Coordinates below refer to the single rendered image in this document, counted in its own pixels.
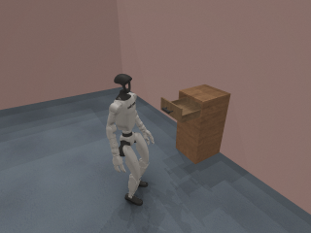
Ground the handle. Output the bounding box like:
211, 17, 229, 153
161, 107, 173, 114

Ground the right robot shin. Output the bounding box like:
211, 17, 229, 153
128, 176, 141, 199

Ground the robot left forearm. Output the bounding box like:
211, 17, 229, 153
135, 114, 147, 132

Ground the robot right forearm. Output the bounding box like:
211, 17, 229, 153
106, 126, 120, 156

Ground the right robot upper arm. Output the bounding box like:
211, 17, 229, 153
106, 101, 122, 133

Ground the cabinet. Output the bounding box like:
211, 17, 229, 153
175, 84, 231, 164

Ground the left robot upper arm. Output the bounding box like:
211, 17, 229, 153
127, 92, 137, 115

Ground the robot left foot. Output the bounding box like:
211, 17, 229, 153
138, 180, 148, 187

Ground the right robot hand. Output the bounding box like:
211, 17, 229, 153
112, 155, 126, 173

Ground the drawer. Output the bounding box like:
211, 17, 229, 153
160, 97, 202, 123

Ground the left robot hand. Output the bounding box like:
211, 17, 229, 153
142, 129, 155, 145

